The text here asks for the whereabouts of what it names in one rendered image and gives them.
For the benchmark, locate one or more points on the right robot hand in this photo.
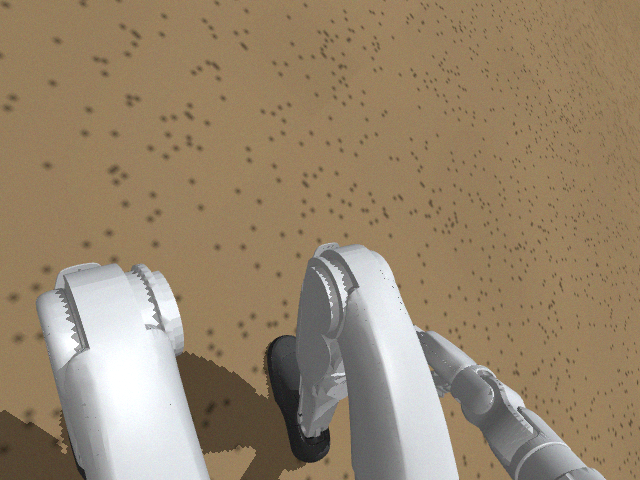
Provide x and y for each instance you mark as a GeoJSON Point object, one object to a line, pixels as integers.
{"type": "Point", "coordinates": [444, 357]}

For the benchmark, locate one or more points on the right robot foot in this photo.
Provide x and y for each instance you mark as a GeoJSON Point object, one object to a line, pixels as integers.
{"type": "Point", "coordinates": [284, 376]}

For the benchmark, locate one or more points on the left robot foot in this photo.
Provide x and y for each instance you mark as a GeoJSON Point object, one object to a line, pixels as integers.
{"type": "Point", "coordinates": [81, 471]}

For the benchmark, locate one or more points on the right robot arm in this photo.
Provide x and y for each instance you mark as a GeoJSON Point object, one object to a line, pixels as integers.
{"type": "Point", "coordinates": [523, 443]}

